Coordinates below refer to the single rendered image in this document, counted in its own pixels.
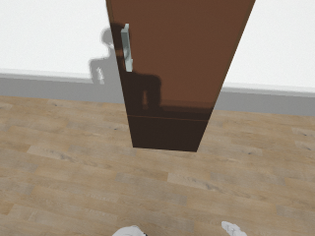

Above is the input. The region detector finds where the handle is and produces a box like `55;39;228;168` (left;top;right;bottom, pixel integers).
121;24;133;72

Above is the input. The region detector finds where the robot left thigh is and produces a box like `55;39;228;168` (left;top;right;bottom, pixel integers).
112;226;146;236

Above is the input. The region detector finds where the robot right hand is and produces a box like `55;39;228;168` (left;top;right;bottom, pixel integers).
221;221;247;236

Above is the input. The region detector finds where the cupboard door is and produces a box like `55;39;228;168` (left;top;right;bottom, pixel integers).
110;0;251;121

